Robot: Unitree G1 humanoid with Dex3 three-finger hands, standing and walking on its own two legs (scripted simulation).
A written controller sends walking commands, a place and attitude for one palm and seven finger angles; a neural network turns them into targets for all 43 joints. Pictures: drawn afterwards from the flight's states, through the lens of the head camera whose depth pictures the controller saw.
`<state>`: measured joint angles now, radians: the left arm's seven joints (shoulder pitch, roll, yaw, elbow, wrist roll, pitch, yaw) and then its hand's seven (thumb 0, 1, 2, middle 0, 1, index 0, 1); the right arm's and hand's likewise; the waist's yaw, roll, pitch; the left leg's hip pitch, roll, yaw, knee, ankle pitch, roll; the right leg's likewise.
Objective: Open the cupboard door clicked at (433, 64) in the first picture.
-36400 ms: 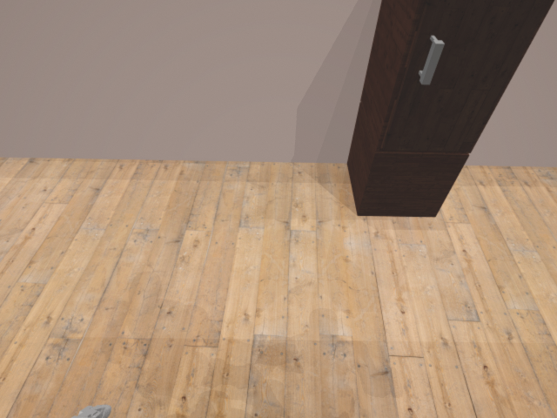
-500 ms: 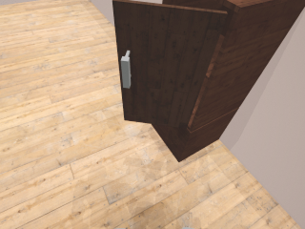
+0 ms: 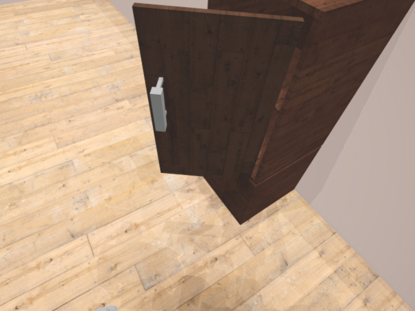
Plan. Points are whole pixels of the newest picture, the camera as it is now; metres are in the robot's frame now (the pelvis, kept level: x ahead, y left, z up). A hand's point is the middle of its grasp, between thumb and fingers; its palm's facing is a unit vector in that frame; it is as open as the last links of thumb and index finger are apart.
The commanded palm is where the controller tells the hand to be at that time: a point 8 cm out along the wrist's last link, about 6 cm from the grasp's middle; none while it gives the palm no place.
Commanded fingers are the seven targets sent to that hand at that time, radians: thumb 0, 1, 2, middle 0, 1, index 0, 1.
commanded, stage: come to a stop and stand still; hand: left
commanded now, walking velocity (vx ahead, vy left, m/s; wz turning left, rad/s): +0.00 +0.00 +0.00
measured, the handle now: (160, 104) +0.58 +0.15 +0.03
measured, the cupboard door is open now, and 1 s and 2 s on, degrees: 52 52 52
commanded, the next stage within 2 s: look again from close up in 0.66 s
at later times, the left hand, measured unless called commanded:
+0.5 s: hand out of the picture -0.02 +0.19 -0.17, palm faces +0.00 -0.98 -0.20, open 7.4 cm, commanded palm none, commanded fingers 0.00 0.90 0.90 -0.20 -0.30 -0.20 -0.30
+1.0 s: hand out of the picture -0.02 +0.18 -0.17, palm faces -0.02 -0.97 -0.22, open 7.4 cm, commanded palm none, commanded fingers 0.00 0.90 0.90 -0.20 -0.30 -0.20 -0.30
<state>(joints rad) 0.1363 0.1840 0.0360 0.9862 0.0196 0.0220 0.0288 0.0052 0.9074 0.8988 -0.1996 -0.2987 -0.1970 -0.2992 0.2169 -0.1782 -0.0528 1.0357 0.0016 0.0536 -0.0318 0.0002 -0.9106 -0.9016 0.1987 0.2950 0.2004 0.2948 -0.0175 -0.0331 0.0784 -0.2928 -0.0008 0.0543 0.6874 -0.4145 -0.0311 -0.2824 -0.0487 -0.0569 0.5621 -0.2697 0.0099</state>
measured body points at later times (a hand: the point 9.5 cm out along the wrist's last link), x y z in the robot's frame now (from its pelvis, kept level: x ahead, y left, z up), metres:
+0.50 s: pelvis -0.03 +0.00 +0.01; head -0.02 +0.01 +0.46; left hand -0.02 +0.24 -0.15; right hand +0.00 -0.23 -0.14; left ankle -0.01 +0.10 -0.73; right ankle -0.07 -0.13 -0.73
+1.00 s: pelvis -0.03 +0.00 +0.00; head -0.01 -0.01 +0.45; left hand -0.02 +0.23 -0.15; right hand -0.03 -0.22 -0.16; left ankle -0.01 +0.10 -0.73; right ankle -0.07 -0.13 -0.73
